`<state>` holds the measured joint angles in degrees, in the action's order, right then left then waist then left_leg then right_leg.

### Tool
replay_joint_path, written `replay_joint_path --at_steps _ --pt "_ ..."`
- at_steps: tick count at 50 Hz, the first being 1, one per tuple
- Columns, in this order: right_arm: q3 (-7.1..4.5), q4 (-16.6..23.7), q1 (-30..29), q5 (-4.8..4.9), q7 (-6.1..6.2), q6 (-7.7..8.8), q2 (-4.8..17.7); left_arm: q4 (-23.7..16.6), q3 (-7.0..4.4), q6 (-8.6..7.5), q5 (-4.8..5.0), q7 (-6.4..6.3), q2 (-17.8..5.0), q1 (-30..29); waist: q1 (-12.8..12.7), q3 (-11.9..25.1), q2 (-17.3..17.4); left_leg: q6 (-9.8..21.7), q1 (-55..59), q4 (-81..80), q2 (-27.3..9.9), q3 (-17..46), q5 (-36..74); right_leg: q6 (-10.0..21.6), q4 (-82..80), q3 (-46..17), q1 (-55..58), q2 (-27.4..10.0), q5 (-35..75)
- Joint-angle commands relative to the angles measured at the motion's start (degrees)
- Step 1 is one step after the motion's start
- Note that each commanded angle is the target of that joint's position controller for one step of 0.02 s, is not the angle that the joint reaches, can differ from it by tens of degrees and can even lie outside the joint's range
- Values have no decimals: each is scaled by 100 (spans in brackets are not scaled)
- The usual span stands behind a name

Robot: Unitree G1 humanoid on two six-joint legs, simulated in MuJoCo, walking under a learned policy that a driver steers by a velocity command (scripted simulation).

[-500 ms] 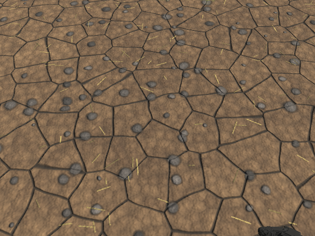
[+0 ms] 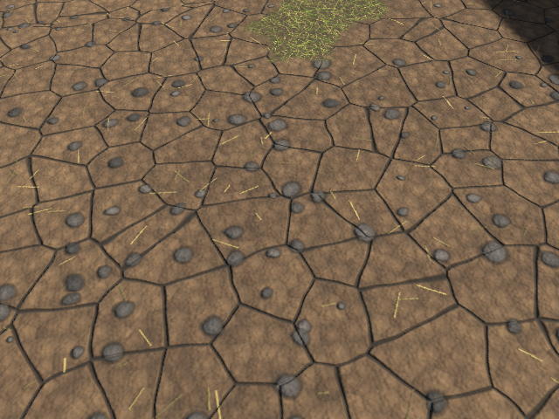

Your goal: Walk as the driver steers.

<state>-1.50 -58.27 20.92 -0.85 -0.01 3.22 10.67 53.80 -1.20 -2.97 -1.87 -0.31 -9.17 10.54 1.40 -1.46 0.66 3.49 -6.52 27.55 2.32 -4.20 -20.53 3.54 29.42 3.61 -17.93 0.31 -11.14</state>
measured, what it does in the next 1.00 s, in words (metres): walks ahead, turning left: left foot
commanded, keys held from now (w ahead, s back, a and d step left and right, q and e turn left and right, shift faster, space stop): w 0.22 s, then w+q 0.52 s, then w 0.26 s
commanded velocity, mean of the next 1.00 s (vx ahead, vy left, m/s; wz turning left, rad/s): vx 0.45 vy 0.00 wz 0.26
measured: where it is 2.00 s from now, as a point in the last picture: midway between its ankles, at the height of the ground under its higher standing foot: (186, 251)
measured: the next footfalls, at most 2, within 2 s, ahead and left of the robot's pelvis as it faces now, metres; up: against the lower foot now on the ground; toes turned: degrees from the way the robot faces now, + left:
left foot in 0.54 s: +0.36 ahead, +0.14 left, +0.00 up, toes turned +14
right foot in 1.12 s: +0.72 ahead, +0.12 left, +0.00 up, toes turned +19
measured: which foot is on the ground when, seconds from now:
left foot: down 0.00-0.00, up 0.02-0.52, down 0.54-1.00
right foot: down 0.00-0.56, up 0.58-1.00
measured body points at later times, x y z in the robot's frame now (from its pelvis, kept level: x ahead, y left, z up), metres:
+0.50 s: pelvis +0.20 +0.03 +0.00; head +0.23 +0.04 +0.45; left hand +0.09 +0.25 -0.15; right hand +0.39 -0.17 -0.12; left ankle +0.32 +0.14 -0.72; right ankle +0.05 -0.08 -0.73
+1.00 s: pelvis +0.45 +0.12 +0.01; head +0.48 +0.15 +0.46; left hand +0.57 +0.40 -0.11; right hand +0.49 -0.14 -0.12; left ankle +0.33 +0.13 -0.73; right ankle +0.67 +0.05 -0.69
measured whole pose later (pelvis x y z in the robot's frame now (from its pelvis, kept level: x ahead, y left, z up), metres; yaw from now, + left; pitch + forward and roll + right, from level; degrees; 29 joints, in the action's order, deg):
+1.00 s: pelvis +0.45 +0.12 +0.01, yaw +20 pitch +1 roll +0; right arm -2.7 -55.0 25.8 -0.5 0.5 4.2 11.9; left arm 47.1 -2.0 -1.9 -1.8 2.1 -13.1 1.9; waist 4.4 -2.3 -2.5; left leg 7.7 4.2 10.3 8.2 5.5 -15.1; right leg 0.2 39.0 2.2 -37.2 -4.1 0.9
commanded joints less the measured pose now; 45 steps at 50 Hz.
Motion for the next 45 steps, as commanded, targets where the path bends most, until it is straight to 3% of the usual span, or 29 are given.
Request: replay_joint_path --at_steps 1,2,3,4,6,8,13,17,22,23,25,26,27,28,29,30,31,32,34,36,38,45 --pt "-83 425 132 17 -23 43 401 303 -443 -89 107 -9 -1478 1793 -656 -52 -1757 227 -2866 2134 73 -257 -1283 1254 -1958 -3549 2206 -2219 -1937" --pt "-211 498 -281 -95 -31 4 801 285 -342 -75 82 28 -1066 1696 -611 -302 -1003 250 -3214 2950 -188 249 -1330 1334 -2022 -3599 1996 -2239 -1957" --pt "-205 501 -418 -101 -82 3 646 206 -293 -86 80 50 -873 1356 -433 -415 -606 250 -3162 3105 -383 474 -824 1215 -2090 -3116 1625 -2006 -1904" --pt "-194 465 -446 -63 -127 13 526 116 -278 -109 81 47 -792 1039 -262 -382 -480 219 -2977 3032 -525 537 -358 1004 -2239 -2689 1410 -1760 -1728" --pt "-203 392 -419 -93 -169 1 439 150 -244 -197 111 -4 -653 954 -117 -232 -479 85 -2727 2916 -640 466 275 783 -2352 -1967 1394 -1408 -680" --pt "-221 368 -483 -110 -183 -44 414 283 -236 -265 132 -25 -644 1216 -105 -106 -408 -41 -2745 2878 -652 352 627 768 -2316 -1537 1545 -1281 130" --pt "-212 653 -1346 -77 -209 -141 369 463 -248 -296 93 -50 -777 1647 -274 -339 -450 -283 -3335 2250 -752 258 1144 815 -2492 -1062 1783 -1277 395" --pt "-170 875 -1854 -58 -227 -148 316 568 -236 -328 43 -65 -764 1878 -405 -507 -485 -211 -3358 1685 -658 268 1495 746 -2454 -525 1901 -1347 896" --pt "-156 1170 -2252 -87 -273 -104 358 621 -253 -352 21 -103 -847 1860 -409 -663 -549 125 -3025 996 -569 -45 1334 606 -2096 24 2163 -1516 1782" --pt "-170 1205 -2233 -96 -277 -96 384 621 -269 -344 22 -114 -904 1807 -365 -647 -555 226 -2854 881 -501 -151 1161 560 -1905 135 2223 -1541 2210" --pt "-243 1143 -1795 -105 -247 -79 481 602 -310 -314 21 -128 -1069 1654 -118 -321 -624 470 -2061 729 -137 -440 782 448 -962 436 2295 -1529 4158" --pt "-311 960 -1143 -108 -230 -52 562 583 -334 -268 31 -123 -1148 1575 167 64 -583 605 -1310 515 129 -570 807 377 11 617 2233 -1449 4808" --pt "-426 667 -246 -159 -197 -13 771 512 -322 -233 38 -117 -1143 1542 511 604 -389 778 -71 241 219 -403 894 226 1287 787 1665 -1279 4381" --pt "-600 593 561 -246 -121 15 1359 237 -246 -234 129 -74 -888 1535 780 1285 398 1277 1509 -99 -1124 1547 -11 -16 3290 909 46 -948 2367" --pt "-676 616 470 -105 -132 -40 1727 -28 -244 -309 180 19 -695 1546 459 1739 1400 1932 2355 -1254 -2346 4736 73 -221 5006 229 -1686 268 -1746" --pt "-651 643 107 5 -127 -106 1669 -175 -301 -354 109 53 -1011 952 401 1220 583 1796 1973 -1340 -2163 4220 175 -106 5211 -578 -2262 -146 -1323" --pt "-572 693 -232 12 -96 -105 1363 -276 -280 -417 143 77 -955 632 271 589 203 1645 1252 -1315 -2022 3412 674 -73 4965 -533 -2347 -395 -791" --pt "-496 717 -452 10 -86 -83 1080 -252 -271 -437 124 63 -878 631 47 200 -172 1395 547 -1418 -1730 2857 1403 -78 4397 -542 -2045 -591 -491" --pt "-412 750 -640 63 -40 -13 857 -267 -263 -244 -51 60 -783 751 -262 124 -47 1162 -129 -1519 -1257 2159 2188 -209 3819 -579 -1438 -733 -435" --pt "-412 719 -424 115 -32 85 925 -353 -265 -64 -102 95 -744 696 -312 147 29 1191 -236 -1564 -1093 1953 2677 -355 3533 -482 -1411 -694 -421" --pt "-427 692 -194 121 -22 115 1034 -506 -260 28 -99 122 -736 345 -257 37 74 1129 -227 -1690 -990 1818 2708 -487 3142 -377 -1712 -686 -78" --pt "-318 508 705 90 15 128 895 -978 -192 43 -24 218 -733 -1022 237 -145 263 503 643 -1697 -870 1563 3760 -452 1544 -154 -2278 -525 1278"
